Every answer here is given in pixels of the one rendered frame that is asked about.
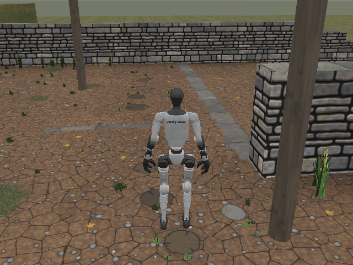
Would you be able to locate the robot left thigh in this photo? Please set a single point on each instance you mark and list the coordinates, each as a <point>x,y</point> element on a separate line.
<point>163,167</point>

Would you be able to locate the right robot upper arm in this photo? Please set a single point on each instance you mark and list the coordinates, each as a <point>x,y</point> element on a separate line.
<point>196,126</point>

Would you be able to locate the robot left hand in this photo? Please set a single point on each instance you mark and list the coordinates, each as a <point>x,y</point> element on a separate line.
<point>146,164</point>

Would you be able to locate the left robot upper arm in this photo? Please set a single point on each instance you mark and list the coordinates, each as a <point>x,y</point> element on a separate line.
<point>156,126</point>

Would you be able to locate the robot left forearm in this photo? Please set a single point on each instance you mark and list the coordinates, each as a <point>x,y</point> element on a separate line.
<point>149,149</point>

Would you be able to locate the robot right hand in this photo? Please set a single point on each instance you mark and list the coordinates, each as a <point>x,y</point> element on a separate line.
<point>205,166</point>

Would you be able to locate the robot right forearm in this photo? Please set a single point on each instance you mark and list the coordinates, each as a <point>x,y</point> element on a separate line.
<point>202,149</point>

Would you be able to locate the humanoid robot torso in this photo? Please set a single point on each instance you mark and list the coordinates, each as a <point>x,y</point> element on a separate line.
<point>176,128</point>

